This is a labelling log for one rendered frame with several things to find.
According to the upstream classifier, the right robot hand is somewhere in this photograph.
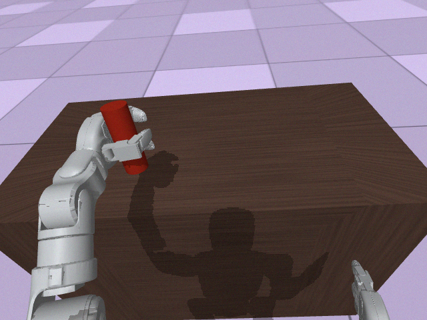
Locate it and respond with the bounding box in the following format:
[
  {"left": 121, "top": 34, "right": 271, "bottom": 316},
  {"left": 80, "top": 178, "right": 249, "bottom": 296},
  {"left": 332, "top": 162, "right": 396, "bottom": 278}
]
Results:
[{"left": 352, "top": 260, "right": 390, "bottom": 320}]

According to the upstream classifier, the left robot hand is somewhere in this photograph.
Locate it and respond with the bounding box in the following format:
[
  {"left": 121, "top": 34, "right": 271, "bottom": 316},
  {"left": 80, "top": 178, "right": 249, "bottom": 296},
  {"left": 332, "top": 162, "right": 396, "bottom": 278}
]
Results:
[{"left": 75, "top": 106, "right": 155, "bottom": 169}]

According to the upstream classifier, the left robot arm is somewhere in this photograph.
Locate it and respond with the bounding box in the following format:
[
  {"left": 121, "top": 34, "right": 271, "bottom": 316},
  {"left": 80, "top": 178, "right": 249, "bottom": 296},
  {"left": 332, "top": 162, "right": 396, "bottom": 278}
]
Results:
[{"left": 26, "top": 149, "right": 108, "bottom": 320}]

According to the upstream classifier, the can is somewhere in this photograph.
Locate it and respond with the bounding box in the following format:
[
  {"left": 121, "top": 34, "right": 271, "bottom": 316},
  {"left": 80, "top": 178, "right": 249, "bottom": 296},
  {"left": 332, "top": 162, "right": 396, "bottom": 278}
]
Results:
[{"left": 100, "top": 100, "right": 148, "bottom": 175}]

